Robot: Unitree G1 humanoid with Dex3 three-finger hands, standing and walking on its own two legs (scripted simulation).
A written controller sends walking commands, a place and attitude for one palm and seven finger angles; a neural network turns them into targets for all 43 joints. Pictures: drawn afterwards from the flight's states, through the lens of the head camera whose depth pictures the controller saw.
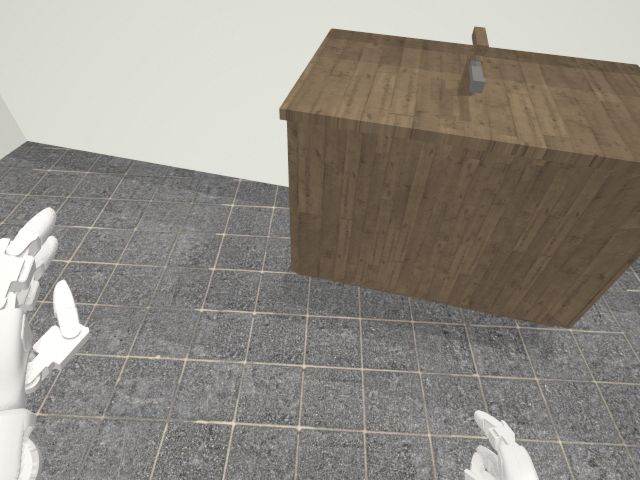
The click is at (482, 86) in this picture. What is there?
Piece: tap's lever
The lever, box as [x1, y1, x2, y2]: [469, 76, 485, 93]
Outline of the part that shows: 473,76 469,87 470,91 481,93 485,79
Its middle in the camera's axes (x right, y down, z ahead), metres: +0.37 -0.36 +0.91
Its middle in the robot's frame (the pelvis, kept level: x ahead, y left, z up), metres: +0.95 -0.31 +0.09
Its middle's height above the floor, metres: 0.86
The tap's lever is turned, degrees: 0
